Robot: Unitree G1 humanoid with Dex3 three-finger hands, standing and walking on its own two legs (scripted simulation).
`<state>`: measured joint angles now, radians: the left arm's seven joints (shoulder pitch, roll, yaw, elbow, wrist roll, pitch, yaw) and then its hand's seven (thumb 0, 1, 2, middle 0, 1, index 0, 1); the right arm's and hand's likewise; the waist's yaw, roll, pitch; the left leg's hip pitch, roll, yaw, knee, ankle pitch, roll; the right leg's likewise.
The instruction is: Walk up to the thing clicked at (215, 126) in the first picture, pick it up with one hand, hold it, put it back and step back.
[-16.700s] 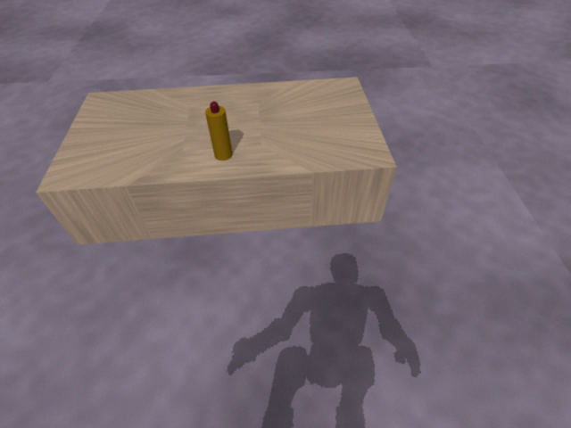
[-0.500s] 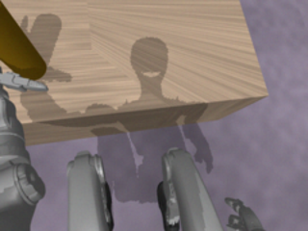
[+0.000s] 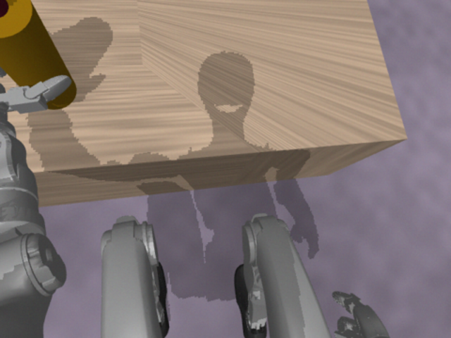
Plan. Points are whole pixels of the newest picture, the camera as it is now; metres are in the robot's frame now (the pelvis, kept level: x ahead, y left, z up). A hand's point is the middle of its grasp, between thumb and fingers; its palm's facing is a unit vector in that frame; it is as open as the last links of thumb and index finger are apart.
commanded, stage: close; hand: left
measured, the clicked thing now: (24, 50) +0.53 +0.28 +0.02
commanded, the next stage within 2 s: settle in 0.18 s
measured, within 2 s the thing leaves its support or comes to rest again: leaves its support in 0.84 s
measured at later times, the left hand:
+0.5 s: hand (23, 66) +0.52 +0.29 +0.01, palm faces +0.30 -0.95 -0.02, open 10.4 cm
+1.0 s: hand (25, 66) +0.50 +0.27 +0.03, palm faces +0.29 -0.96 -0.06, open 10.6 cm
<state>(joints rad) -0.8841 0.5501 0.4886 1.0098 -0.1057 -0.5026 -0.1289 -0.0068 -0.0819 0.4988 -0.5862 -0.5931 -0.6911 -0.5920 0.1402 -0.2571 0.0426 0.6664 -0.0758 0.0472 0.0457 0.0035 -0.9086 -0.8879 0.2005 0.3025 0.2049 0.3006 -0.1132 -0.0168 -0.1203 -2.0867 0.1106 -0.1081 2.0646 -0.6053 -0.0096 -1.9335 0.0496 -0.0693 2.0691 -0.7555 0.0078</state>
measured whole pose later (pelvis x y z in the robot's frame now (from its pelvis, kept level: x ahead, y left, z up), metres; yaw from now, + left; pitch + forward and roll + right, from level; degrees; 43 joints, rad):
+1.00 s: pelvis +0.02 +0.00 +0.06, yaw +0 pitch +36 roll -6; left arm -0.71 0.50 0.48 0.84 -0.08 -0.38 -0.09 -0.03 -0.52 0.87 -0.77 -1.06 -0.80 -1.07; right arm 0.18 -0.23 0.05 0.70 -0.06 0.04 0.00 0.00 -0.93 -0.90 0.20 0.30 0.21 0.30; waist -0.15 0.00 -0.13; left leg -1.90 0.12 -0.09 1.87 -0.61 -0.01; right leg -1.76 0.06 -0.06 1.86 -0.73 0.00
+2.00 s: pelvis +0.04 +0.01 +0.18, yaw +4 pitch +27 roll -6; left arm -0.44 0.32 0.33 0.62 -0.12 -0.35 -0.03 -0.03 -0.61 1.01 -0.75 -1.15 -0.78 -1.17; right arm 0.19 -0.22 0.00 0.73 -0.01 0.00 -0.01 0.01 -0.93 -0.90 0.20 0.30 0.21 0.30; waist -0.08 0.03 -0.13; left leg -1.40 0.10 -0.06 1.47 -0.54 0.00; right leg -1.25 0.03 -0.06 1.43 -0.64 0.02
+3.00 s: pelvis +0.07 +0.01 +0.29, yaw +7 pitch +11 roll -2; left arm -0.17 0.20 0.16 0.48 -0.15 -0.35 0.01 -0.03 -0.61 1.02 -0.74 -1.15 -0.78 -1.17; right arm 0.23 -0.21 0.01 0.70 -0.01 -0.01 -0.03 0.01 -0.91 -0.90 0.20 0.30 0.20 0.30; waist -0.05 0.02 -0.05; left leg -0.76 0.07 -0.01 0.97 -0.40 -0.02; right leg -0.63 0.01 -0.04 0.93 -0.49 0.01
